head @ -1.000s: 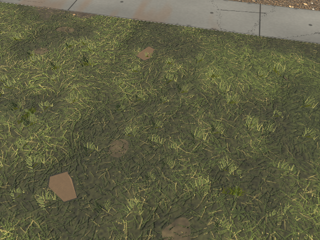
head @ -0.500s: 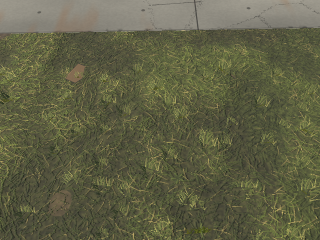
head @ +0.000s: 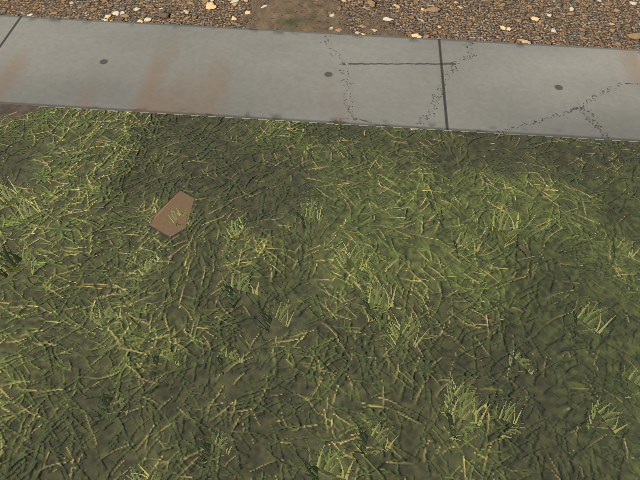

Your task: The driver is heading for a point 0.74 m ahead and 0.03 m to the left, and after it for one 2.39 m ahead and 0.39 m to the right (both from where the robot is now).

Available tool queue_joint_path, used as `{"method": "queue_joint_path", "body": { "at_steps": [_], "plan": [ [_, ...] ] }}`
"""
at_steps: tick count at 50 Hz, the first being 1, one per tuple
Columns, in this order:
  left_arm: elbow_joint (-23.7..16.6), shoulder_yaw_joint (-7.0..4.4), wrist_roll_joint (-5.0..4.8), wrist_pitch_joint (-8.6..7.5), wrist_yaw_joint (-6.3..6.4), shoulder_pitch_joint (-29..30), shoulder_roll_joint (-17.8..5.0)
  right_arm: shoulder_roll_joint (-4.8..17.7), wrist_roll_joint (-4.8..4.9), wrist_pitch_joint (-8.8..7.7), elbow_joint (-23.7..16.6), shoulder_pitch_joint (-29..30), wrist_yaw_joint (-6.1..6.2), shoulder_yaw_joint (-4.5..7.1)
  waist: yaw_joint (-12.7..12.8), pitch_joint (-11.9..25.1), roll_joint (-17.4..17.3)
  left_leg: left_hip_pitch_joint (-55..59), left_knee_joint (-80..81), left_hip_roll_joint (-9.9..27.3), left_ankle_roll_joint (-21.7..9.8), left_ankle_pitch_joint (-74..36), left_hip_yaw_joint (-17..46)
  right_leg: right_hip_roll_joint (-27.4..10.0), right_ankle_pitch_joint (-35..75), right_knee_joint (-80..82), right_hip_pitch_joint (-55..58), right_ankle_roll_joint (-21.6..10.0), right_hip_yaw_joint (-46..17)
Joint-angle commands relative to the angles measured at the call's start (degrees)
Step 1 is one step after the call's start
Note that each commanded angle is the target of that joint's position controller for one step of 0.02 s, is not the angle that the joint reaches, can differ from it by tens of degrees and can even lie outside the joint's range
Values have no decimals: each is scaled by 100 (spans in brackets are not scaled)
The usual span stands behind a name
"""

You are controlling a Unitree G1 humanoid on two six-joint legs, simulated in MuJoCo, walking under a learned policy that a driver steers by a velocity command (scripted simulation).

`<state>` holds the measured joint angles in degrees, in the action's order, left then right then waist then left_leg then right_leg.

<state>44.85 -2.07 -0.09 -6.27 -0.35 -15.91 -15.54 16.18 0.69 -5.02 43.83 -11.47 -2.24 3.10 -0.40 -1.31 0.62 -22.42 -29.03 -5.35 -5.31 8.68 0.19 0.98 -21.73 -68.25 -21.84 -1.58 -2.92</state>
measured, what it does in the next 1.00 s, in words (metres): walks ahead: right foot, then left foot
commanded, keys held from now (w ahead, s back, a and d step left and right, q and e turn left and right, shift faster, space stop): w+q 0.34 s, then w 0.26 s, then w+e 0.40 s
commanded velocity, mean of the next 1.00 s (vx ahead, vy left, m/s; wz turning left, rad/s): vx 0.50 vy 0.00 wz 0.17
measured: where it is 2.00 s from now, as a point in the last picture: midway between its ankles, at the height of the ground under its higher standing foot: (316, 262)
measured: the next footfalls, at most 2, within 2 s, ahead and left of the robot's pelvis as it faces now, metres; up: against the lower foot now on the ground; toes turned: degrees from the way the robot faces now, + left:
right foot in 0.38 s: +0.39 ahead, -0.10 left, +0.00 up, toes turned +18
left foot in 0.84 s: +0.54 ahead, +0.21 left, +0.00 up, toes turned +12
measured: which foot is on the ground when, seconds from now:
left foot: down 0.00-0.38, up 0.40-0.82, down 0.84-1.00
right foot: up 0.00-0.36, down 0.38-0.84, up 0.86-1.00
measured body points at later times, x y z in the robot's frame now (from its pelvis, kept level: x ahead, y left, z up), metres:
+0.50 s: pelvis +0.28 -0.02 +0.01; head +0.30 -0.02 +0.45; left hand +0.37 +0.27 -0.08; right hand +0.43 -0.27 -0.11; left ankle +0.14 +0.07 -0.64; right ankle +0.35 -0.11 -0.73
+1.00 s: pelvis +0.50 +0.09 +0.01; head +0.51 +0.11 +0.46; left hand +0.52 +0.38 -0.12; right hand +0.68 -0.14 -0.08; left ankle +0.50 +0.20 -0.73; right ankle +0.48 -0.06 -0.64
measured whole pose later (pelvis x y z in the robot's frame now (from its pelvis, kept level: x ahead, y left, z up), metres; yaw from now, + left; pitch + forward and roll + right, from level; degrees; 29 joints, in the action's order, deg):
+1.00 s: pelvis +0.50 +0.09 +0.01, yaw +9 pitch +2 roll +1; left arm 44.8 -3.6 -1.7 -2.7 0.2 -18.9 -17.5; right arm 14.1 -0.5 -5.3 41.1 -12.0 -1.0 2.9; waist 0.5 0.0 2.6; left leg -15.4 -24.9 -0.1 -1.5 11.2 -3.8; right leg -2.7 -19.9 -65.6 -29.2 -0.5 -2.7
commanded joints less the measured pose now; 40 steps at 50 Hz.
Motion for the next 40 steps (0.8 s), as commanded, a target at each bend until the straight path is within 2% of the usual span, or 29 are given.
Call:
{"method": "queue_joint_path", "body": {
  "at_steps": [1,4,6,9,12,14,16,17,18,19,20,21,22,23,24,25,27,30,32,34,37,39,40],
  "plan": [
    [-691,-215,112,-137,46,266,-727,623,-51,2,-445,-187,47,143,68,385,-130,1449,1558,1552,-1132,-733,2388,-590,397,319,-1559,88,-271],
    [-789,-186,139,4,116,264,-539,757,-15,-8,-463,-307,123,198,136,347,-330,945,1671,1332,-1183,-1498,1865,-575,748,1029,-1426,336,-85],
    [-929,-151,141,24,149,700,-443,869,30,14,-417,-495,197,241,1,265,-351,804,1662,1174,-1056,-1576,1647,-485,1449,1813,-1435,456,-33],
    [-1072,-97,98,-22,108,1328,-291,851,89,99,-328,-797,275,243,-262,272,-500,774,1474,933,-774,-1227,1522,-228,2413,3022,-1077,487,-11],
    [-1205,-111,13,-89,24,1800,-355,847,110,176,-255,-1074,308,244,-436,243,-589,1048,1237,1031,-694,-876,1888,-31,2563,3651,-869,459,-53],
    [-1264,-157,-9,-147,-31,1923,-469,822,117,228,-246,-1145,329,243,-427,232,-613,1442,962,1155,-654,-693,2272,37,2282,4013,-806,378,-169],
    [-1241,-228,-32,-203,-52,1750,-602,849,97,269,-282,-1028,349,267,-267,238,-776,1652,663,1251,-578,-809,2588,57,1841,4232,-473,233,-203],
    [-1151,-280,-34,-230,-37,1389,-671,805,94,284,-330,-897,348,260,-50,344,-839,1616,404,1165,-493,-1013,2610,61,1852,4466,43,103,-127],
    [-1026,-358,21,-252,-3,801,-828,634,58,266,-394,-782,330,202,245,743,-790,1449,-206,946,-330,-1372,2359,-171,2002,4531,989,-120,-169],
    [-947,-435,119,-254,46,-87,-1119,323,-37,223,-509,-740,299,84,615,1510,-306,766,-1664,647,-129,-766,1877,-1094,1907,4351,2462,-547,-994],
    [-676,-558,166,-172,24,-683,-1522,9,97,160,-555,-1638,294,-28,316,2154,1568,-1265,-3387,-164,260,1873,1118,-2277,1092,4580,4323,-1557,-3421],
    [-664,-472,6,-142,-13,-728,-1040,473,154,128,-404,-1724,299,29,403,1833,1382,-2072,-4231,217,328,2414,1184,-2484,-50,4919,4191,-1583,-4216],
    [-690,-377,-22,-119,-8,-498,-697,783,134,138,-435,-1107,288,112,539,1011,724,-2290,-4497,398,367,1896,1172,-2199,-56,5030,3491,-1338,-3443],
    [-721,-325,27,-79,-19,-222,-619,744,61,140,-534,-674,290,111,463,564,244,-2181,-4408,575,393,1495,957,-1929,497,5129,2793,-1182,-2729],
    [-677,-290,40,-56,-37,-53,-547,663,-14,112,-631,-389,269,116,363,216,141,-2132,-4104,701,411,1251,872,-1703,1096,5273,2246,-1148,-2285],
    [-655,-248,77,-58,-45,35,-477,577,-18,106,-664,-356,237,120,212,147,261,-1897,-3857,854,407,1106,792,-1509,1488,5406,1896,-1083,-1908],
    [-565,-240,35,-72,-77,57,-463,362,10,124,-645,-461,192,74,72,191,502,-1598,-3398,949,444,1033,544,-1325,1980,5604,1567,-1118,-1472],
    [-418,-314,-29,-65,-61,-30,-761,173,-55,107,-787,-31,170,-22,126,133,449,-1559,-2451,1068,531,565,318,-1331,2498,5833,1373,-1226,-1032],
    [-334,-327,-81,-8,-42,-129,-858,89,-71,48,-883,397,150,-76,249,99,396,-1263,-1606,1020,542,-42,199,-1173,2561,5857,1206,-1143,-794],
    [-236,-337,-132,50,-31,-314,-947,111,-38,-2,-945,745,120,-80,364,62,417,-869,-932,843,596,-559,118,-1070,2453,5794,1083,-1060,-665],
    [-105,-346,-176,126,-18,-611,-1027,275,25,-68,-1084,1124,68,-25,437,35,478,-533,-372,680,590,-703,159,-1222,2177,5581,1245,-975,-899],
    [-74,-360,-190,180,15,-622,-1078,426,38,-118,-1106,1049,50,45,273,79,534,-110,-8,636,489,-541,201,-1322,1930,5330,1349,-838,-1134],
    [-69,-353,-187,206,33,-583,-1067,501,31,-134,-1034,797,63,95,86,167,515,362,213,606,409,-530,152,-1257,1968,5081,1291,-731,-1121]
  ]
}}
Velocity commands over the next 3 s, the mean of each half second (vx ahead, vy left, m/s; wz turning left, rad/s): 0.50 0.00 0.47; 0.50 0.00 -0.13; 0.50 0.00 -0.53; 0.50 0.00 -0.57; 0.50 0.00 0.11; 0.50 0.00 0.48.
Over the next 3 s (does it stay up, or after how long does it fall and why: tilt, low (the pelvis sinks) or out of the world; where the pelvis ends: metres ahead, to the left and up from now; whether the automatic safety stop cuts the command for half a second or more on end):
stays up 1.53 -0.12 -0.01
